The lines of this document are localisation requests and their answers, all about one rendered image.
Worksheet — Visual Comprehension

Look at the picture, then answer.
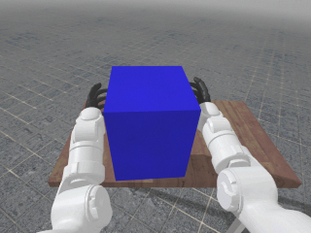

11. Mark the left robot hand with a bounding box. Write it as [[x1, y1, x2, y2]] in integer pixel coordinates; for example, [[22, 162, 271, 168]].
[[85, 83, 108, 116]]

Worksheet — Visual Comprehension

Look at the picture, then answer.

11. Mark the robot right upper arm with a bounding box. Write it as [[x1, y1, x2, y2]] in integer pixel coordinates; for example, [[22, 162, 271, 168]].
[[217, 166, 311, 233]]

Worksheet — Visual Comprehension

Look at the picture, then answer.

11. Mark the carton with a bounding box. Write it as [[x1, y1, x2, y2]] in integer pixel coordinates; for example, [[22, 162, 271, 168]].
[[103, 66, 201, 182]]

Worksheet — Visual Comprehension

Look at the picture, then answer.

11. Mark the robot left upper arm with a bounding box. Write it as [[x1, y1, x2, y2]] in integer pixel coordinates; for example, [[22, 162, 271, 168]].
[[36, 183, 113, 233]]

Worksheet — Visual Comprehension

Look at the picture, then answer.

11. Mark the table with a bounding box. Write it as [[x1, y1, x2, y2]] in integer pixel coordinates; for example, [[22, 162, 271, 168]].
[[48, 97, 302, 233]]

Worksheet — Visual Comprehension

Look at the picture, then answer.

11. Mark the right robot hand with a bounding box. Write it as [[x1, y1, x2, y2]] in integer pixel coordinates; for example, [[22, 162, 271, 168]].
[[190, 77, 211, 105]]

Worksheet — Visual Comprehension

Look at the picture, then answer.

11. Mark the right robot forearm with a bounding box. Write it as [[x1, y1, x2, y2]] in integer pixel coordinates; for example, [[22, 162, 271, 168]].
[[197, 102, 278, 200]]

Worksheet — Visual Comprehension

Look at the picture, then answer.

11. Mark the left robot forearm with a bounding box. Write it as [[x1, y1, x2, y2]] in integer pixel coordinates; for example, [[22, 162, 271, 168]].
[[51, 107, 106, 222]]

